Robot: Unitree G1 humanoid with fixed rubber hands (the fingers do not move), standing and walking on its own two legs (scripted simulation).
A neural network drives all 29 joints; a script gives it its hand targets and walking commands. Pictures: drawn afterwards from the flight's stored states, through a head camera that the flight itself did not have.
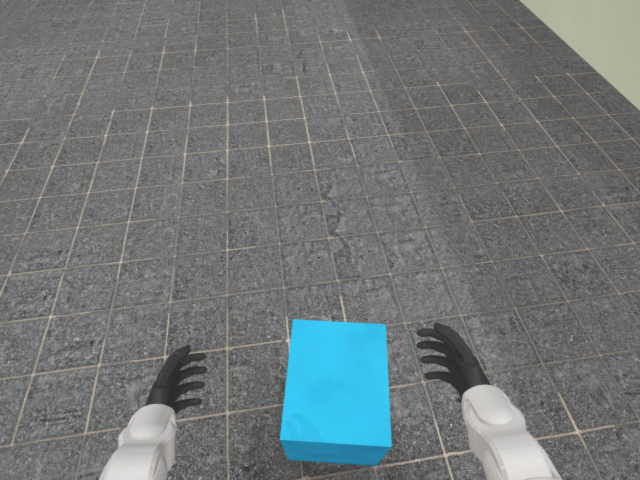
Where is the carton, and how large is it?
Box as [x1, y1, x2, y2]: [280, 319, 391, 465]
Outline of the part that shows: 293,319 280,433 280,441 288,459 375,465 391,446 385,324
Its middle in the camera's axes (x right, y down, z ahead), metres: +0.04 +0.43 +1.04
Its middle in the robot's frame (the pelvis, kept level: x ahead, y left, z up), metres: +0.40 +0.01 -0.62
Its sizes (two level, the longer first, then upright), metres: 0.285 0.243 0.292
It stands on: the floor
